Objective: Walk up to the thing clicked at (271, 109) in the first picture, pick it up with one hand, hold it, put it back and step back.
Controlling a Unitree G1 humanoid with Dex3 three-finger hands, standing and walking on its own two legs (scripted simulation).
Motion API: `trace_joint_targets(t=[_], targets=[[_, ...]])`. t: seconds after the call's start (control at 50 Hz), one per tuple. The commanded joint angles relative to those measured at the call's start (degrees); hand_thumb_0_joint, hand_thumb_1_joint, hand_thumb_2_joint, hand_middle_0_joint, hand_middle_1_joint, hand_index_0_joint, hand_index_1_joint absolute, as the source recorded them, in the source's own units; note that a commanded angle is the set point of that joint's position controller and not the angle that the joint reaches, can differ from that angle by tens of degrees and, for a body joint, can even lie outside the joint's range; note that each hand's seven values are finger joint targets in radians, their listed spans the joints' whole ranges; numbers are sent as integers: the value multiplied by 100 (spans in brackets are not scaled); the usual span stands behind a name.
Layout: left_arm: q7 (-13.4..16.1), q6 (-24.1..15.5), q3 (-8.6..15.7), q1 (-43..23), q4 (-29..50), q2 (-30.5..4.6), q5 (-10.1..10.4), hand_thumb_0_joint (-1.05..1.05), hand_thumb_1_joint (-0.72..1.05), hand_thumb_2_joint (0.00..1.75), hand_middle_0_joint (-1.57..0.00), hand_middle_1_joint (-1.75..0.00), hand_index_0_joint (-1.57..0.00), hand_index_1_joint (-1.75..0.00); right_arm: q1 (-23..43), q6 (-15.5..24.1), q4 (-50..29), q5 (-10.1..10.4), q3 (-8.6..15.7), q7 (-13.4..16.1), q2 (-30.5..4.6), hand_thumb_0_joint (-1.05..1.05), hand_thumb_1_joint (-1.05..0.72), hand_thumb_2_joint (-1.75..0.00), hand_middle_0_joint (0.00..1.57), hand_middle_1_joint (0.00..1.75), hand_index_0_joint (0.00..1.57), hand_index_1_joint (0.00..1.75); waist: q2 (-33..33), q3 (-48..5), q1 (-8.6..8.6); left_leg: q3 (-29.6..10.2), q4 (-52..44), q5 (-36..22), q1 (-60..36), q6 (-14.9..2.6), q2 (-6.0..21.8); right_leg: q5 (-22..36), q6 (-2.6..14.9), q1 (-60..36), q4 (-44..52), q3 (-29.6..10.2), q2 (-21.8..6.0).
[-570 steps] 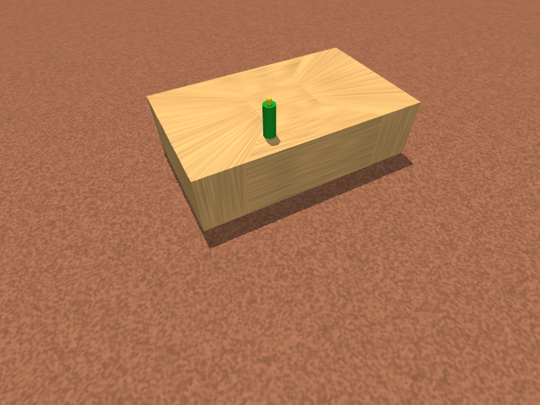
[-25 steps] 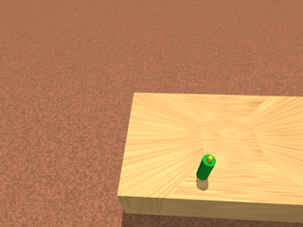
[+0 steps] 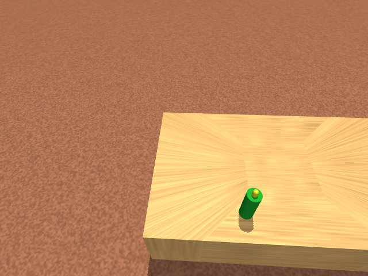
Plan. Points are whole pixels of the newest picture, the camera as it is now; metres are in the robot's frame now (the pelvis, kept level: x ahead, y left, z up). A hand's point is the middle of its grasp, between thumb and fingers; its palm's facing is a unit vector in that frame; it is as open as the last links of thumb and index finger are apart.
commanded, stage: stand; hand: right
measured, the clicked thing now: (250, 202) +0.46 -0.24 -0.36
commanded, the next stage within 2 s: go down in 0.60 s
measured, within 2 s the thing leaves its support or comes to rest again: neither
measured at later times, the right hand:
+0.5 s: hand out of the picture +0.07 -0.26 -0.16, palm faces -0.03 +0.94 -0.35, open 7.4 cm
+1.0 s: hand out of the picture +0.15 -0.26 -0.15, palm faces +0.03 +0.94 -0.35, open 12.5 cm
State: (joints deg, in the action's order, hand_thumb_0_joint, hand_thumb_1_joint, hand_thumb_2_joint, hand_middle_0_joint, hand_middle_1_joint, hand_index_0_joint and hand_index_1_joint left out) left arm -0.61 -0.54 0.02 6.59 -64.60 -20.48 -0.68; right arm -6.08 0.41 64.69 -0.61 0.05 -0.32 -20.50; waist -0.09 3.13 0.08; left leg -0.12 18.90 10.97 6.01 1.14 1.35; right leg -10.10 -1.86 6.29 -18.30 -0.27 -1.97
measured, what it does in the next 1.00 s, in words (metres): stands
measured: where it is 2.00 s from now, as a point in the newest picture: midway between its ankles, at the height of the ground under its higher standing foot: outside the picture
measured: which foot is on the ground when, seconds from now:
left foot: down 0.00-1.00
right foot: down 0.00-1.00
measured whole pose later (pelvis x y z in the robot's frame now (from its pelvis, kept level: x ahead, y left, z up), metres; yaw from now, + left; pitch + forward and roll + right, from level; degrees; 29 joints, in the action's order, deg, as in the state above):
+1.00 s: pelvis -0.01 +0.00 -0.01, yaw +0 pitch +4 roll +0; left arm 2.1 -2.4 0.8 13.3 -44.4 -14.0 1.6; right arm 1.4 -5.4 54.4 -5.8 9.8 -2.4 -19.4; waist -0.1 1.1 1.0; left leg 0.2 30.4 15.2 19.2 1.0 1.0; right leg -14.9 -1.8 20.3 -31.2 -1.0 -2.2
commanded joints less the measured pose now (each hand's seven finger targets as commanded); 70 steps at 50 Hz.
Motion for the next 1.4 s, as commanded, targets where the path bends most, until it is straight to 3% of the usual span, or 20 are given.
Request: trace_joint_targets(t=[0.0, 0.38, 0.66, 0.68, 0.7, 0.72, 0.74, 0.76, 0.78, 0.8, 0.82, 0.84, 0.86, 0.88, 0.9, 0.98, 1.06, 1.22, 1.32, 1.38], targets=[[90, -95, 242, -165, 348, -1231, 12, 0, 90, 90, -20, -30, -20, -30, 195, 129, -324, 24, 221, 54, -1218, 0, -90, -90, 20, 30, 20, 30, -25, -430, -6, -423, -321, -775, 31, -202, 602, 710, 260, -92, 244, -352, -569], [100, -112, 233, -126, 390, -1228, 13, 0, 90, 90, -20, -30, -20, -30, 196, 117, -347, 18, 248, 57, -1241, 0, -90, -90, 20, 30, 20, 30, -58, -513, 12, -410, -252, -960, -18, -216, 609, 899, 271, -155, 225, -359, -588], [92, -86, 247, -123, 362, -1227, 16, 0, 90, 90, -20, -30, -20, -30, 160, 124, -367, 12, 241, 57, -1225, 0, -90, -90, 20, 30, 20, 30, -35, -363, 10, -465, -352, -641, 85, -214, 602, 535, 273, -88, 209, -351, -565], [88, -85, 249, -116, 367, -1219, 1, 0, 94, 95, -22, -31, -21, -32, 162, 125, -378, 9, 243, 59, -1236, 0, -82, -82, 12, 22, 12, 22, -40, -439, 16, -451, -341, -678, 77, -218, 609, 570, 271, -119, 208, -346, -571], [191, -412, 150, -189, 2020, -302, 296, 0, 93, 94, -23, -32, -23, -33, 2173, 662, -2388, 266, 404, 121, -310, 0, -74, -74, 5, 14, 4, 14, 308, -65, 534, 99, 61, -355, 1006, -29, -124, -28, 267, 653, -233, 355, 210], [248, -386, 189, 28, 1780, -478, 351, 0, 90, 93, -22, -31, -22, -32, 2528, 618, -2088, 140, 493, 133, -615, 0, -66, -66, 3, 6, 3, 6, 150, -317, 304, 153, 167, -234, 834, -25, -163, -79, 239, 529, -253, 268, 207], [279, -342, 161, 150, 1780, -449, 370, 0, 90, 92, -22, -31, -22, -32, 1890, 471, -1595, 36, 658, 116, -991, 0, -58, -58, 5, 5, 4, 5, 58, -210, 263, 138, 166, -16, 977, -43, -126, -269, 262, 649, -338, 264, 248], [309, -296, 355, 374, 1771, -625, 347, 0, 88, 92, -22, -31, -22, -31, 1261, 257, -664, -30, 859, 86, -1065, 0, -50, -50, 5, 5, 5, 5, -137, -361, 233, 158, 318, 12, 1066, -44, -121, -225, 270, 803, -527, 248, 267], [334, -281, 401, 427, 1999, -670, 335, 0, 89, 91, -22, -32, -22, -31, 1301, 163, -560, -101, 1049, 50, -1290, 0, -42, -42, 6, 4, 6, 4, -303, -529, 149, 174, 419, -5, 1053, -46, -114, -111, 260, 941, -663, 230, 259], [361, -302, 465, 552, 2119, -619, 276, 0, 89, 91, -22, -31, -22, -31, 1605, 181, -814, -301, 1234, 27, -1541, 0, -34, -34, 7, 4, 6, 4, -194, -1165, 100, 165, 581, -205, 852, -51, -105, 134, 235, 865, -830, 232, 256], [375, -295, 513, 724, 2195, -576, 215, 0, 89, 91, -21, -31, -22, -31, 1391, 172, -998, -450, 1383, -5, -1589, 0, -26, -26, 8, 4, 6, 4, 6, -1589, -28, 126, 676, -369, 700, -82, -90, 355, 213, 851, -916, 255, 287], [368, -289, 501, 812, 2185, -466, 187, 0, 90, 90, -21, -31, -22, -31, 895, 55, -851, -504, 1296, -71, -1279, 0, -19, -18, 9, 3, 7, 3, 21, -1481, -137, 145, 719, -411, 711, -102, -88, 426, 200, 934, -927, 270, 299], [366, -331, 482, 746, 2363, -425, 191, 0, 90, 90, -21, -31, -21, -31, 377, -119, -739, -544, 1351, -115, -1195, 0, -14, -13, 9, 3, 7, 3, 152, -1402, -224, 197, 760, -449, 680, -119, -102, 495, 169, 993, -928, 282, 315], [358, -363, 463, 604, 2589, -418, 211, 0, 91, 89, -21, -31, -21, -30, 442, -242, -1115, -555, 1424, -127, -1290, 0, -7, -11, 9, 3, 7, 3, 327, -1603, -280, 192, 753, -516, 539, -127, -105, 562, 150, 936, -934, 289, 320], [373, -385, 445, 514, 2706, -409, 226, 0, 91, 89, -21, -31, -21, -30, 618, -396, -1353, -580, 1414, -138, -1342, 0, -2, -9, 10, 2, 8, 2, 369, -1596, -258, 209, 752, -534, 561, -131, -122, 600, 150, 951, -941, 273, 303], [370, -428, 391, 392, 2943, -321, 283, 0, 91, 89, -21, -31, -21, -30, 615, -1025, -1881, -443, 1119, -235, -840, 0, 21, -6, 8, 3, 7, 3, 156, -1048, -81, 298, 782, -169, 984, -131, -201, 191, 191, 1295, -982, 196, 205], [391, -553, 385, 428, 3137, -296, 285, 0, 91, 89, -20, -30, -21, -30, 597, -1293, -2577, -426, 1156, -312, -940, 0, 40, -5, 6, 4, 5, 4, 69, -987, 14, 284, 896, 257, 1316, -104, -206, -254, 243, 1432, -1160, 156, 203], [507, -834, 366, 643, 3245, -196, 185, 0, 90, 90, -20, -30, -20, -30, 214, -1473, -3859, -461, 1260, -216, -974, 0, 58, -3, 5, 5, 4, 5, 393, -1785, 105, 316, 1787, -579, 1640, -89, -192, 710, 185, 1387, -1984, 13, 119], [596, -907, 321, 513, 3439, -176, 216, 0, 90, 91, -19, -30, -19, -30, -318, -1810, -4452, -335, 1175, -206, -862, 0, 57, -1, 6, 5, 5, 5, 438, -1774, 83, 358, 1996, -407, 1861, -77, -215, 622, 155, 1706, -2226, -53, 111], [645, -933, 322, 519, 3537, -210, 239, 0, 90, 90, -19, -30, -19, -30, -573, -2068, -4781, -286, 1210, -217, -954, 0, 55, -1, 6, 4, 5, 4, 437, -1795, 89, 385, 2127, -545, 1935, -70, -213, 879, 146, 1804, -2411, -89, 98]])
